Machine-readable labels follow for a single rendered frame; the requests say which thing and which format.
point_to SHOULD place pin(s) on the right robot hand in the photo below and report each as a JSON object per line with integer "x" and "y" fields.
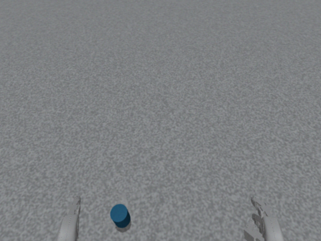
{"x": 269, "y": 226}

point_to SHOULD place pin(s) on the left robot hand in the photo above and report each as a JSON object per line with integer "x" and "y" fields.
{"x": 69, "y": 227}

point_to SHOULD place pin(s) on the can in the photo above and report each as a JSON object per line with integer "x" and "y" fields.
{"x": 120, "y": 215}

